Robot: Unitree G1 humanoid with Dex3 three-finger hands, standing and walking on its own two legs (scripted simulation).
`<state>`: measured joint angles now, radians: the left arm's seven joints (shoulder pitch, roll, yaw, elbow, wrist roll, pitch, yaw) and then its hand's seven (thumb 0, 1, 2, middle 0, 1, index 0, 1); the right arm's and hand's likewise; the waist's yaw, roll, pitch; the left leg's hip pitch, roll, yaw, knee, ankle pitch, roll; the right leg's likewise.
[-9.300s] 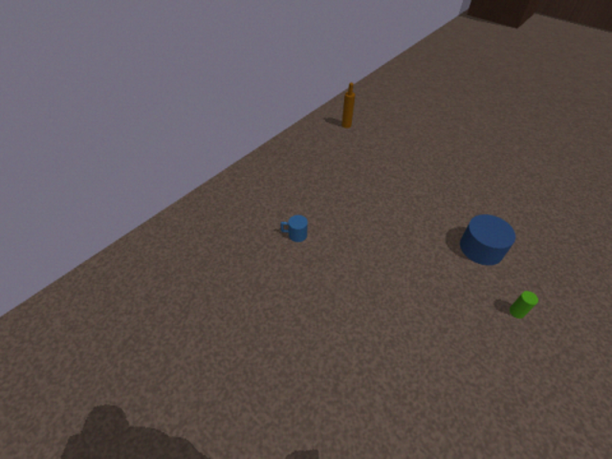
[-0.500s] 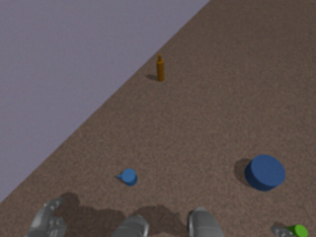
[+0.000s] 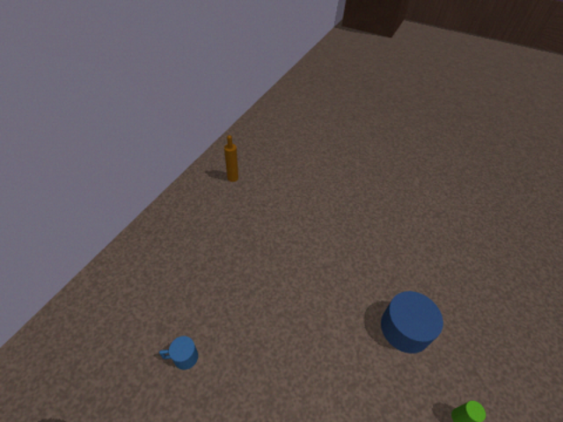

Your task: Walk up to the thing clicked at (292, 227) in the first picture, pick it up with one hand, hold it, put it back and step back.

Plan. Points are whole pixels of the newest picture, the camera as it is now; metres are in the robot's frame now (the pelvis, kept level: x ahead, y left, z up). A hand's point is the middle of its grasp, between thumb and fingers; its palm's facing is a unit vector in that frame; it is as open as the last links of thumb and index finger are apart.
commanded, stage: walk up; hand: left
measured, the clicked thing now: (178, 353) +0.44 +0.31 -0.71
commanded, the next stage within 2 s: none
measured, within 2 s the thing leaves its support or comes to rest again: neither
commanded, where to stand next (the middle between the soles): +0.11 +0.03 m, yaw +0 degrees
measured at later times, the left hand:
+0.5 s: hand out of the picture +0.12 +0.32 -0.15, palm faces -0.01 -0.90 -0.44, open 7.4 cm
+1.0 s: hand out of the picture -0.02 +0.31 -0.10, palm faces +0.02 -0.89 -0.46, open 7.4 cm
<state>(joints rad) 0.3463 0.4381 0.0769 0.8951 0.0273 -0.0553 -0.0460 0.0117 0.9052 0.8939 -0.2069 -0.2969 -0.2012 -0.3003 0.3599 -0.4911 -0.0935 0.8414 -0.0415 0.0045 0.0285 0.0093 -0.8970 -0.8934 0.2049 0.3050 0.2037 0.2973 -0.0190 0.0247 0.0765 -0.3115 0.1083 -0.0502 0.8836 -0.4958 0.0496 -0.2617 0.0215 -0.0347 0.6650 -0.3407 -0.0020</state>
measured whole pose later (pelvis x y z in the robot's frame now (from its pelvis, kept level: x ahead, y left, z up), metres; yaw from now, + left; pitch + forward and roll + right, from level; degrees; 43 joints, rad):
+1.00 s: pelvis +0.03 +0.01 +0.02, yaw +1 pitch -4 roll +0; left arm 0.49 0.43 0.10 0.91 0.03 -0.04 -0.03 0.01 0.90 0.89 -0.21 -0.30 -0.20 -0.30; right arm 0.34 -0.47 -0.09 0.92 -0.01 0.02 0.06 0.01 -0.90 -0.89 0.20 0.30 0.20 0.30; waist 0.04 0.05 0.09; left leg -0.50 0.00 -0.07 0.77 -0.21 -0.01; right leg 0.04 0.01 -0.07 0.41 -0.38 -0.03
